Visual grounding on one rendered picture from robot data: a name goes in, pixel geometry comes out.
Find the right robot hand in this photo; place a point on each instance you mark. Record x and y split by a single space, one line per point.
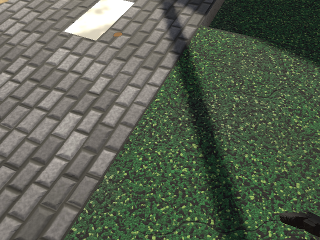
309 221

